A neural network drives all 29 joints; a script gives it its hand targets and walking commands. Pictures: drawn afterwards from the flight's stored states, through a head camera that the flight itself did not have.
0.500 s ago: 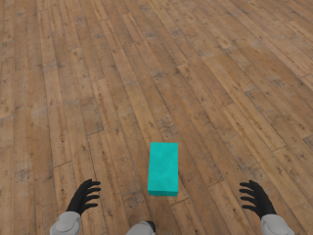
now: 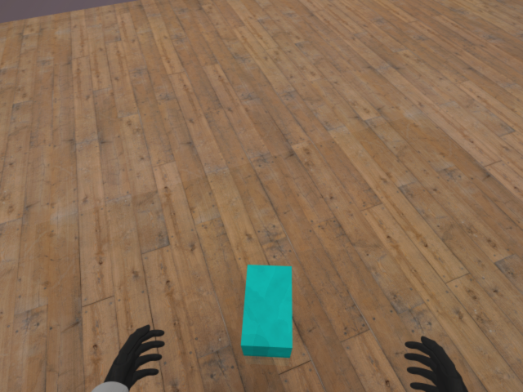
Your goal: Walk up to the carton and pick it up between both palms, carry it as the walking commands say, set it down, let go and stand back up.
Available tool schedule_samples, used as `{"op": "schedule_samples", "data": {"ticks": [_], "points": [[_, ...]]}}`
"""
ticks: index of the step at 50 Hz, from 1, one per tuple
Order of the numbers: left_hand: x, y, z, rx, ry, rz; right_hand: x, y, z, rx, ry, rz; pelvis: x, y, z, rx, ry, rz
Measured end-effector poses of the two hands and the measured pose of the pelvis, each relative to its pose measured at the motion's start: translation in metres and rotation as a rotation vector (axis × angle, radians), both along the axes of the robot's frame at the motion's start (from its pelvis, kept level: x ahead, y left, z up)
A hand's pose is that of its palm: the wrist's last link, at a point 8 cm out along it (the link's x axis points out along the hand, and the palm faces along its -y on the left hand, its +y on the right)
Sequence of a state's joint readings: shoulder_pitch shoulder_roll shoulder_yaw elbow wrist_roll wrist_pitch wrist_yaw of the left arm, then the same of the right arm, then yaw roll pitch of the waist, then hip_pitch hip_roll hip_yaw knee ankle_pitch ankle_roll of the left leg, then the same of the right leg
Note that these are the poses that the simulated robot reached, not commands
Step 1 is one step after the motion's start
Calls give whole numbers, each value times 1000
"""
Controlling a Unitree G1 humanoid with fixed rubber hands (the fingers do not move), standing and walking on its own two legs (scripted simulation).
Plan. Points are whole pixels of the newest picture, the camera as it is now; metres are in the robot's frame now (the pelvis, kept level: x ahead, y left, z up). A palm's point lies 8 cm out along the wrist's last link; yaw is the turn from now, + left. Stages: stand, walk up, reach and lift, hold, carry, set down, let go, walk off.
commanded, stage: stand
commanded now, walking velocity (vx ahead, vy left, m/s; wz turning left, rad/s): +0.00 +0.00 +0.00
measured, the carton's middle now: (268, 310) +0.47 +0.06 -0.69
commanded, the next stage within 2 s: none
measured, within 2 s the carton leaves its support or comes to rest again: neither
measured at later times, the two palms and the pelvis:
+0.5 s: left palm out of the picture +0.12 +0.29 -0.11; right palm (445, 389) +0.18 -0.23 -0.08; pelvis +0.02 +0.01 +0.00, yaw +0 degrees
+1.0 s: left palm out of the picture +0.09 +0.30 -0.11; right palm out of the picture +0.16 -0.22 -0.08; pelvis +0.01 +0.02 +0.00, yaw +0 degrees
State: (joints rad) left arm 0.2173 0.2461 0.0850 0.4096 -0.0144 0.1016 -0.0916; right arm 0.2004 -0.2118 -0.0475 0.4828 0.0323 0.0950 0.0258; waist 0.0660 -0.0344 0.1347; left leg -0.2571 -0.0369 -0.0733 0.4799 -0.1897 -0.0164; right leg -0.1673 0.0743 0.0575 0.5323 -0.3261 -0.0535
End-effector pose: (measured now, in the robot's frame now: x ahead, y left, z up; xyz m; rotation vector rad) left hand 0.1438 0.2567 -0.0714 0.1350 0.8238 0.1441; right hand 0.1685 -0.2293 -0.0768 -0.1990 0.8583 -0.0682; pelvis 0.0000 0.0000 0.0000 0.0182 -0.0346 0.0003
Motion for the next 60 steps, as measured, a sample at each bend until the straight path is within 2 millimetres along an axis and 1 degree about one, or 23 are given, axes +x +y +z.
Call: {"op": "schedule_samples", "data": {"ticks": [5,11,19,24,32,51,60], "points": [[-11,11,-11,31,47,61,-4,-3,-6,-26,15,-20,6,3,-1,-4,7,0],[-13,26,-21,52,72,91,4,2,-6,-42,-4,-21,17,9,-2,-13,21,1],[-20,32,-30,50,112,103,9,5,-6,-54,-19,-25,22,13,-2,-17,24,1],[-28,32,-34,47,135,111,7,4,-6,-59,-19,-31,21,13,-2,-17,23,1],[-34,34,-35,46,130,117,4,5,-4,-58,-38,-35,17,15,-2,-19,18,1],[-59,41,-41,40,160,130,-14,10,-7,-57,-33,-42,4,21,-2,-28,0,0],[-74,45,-44,39,184,137,-26,13,-9,-55,-25,-47,-4,24,-2,-32,-11,0]]}}
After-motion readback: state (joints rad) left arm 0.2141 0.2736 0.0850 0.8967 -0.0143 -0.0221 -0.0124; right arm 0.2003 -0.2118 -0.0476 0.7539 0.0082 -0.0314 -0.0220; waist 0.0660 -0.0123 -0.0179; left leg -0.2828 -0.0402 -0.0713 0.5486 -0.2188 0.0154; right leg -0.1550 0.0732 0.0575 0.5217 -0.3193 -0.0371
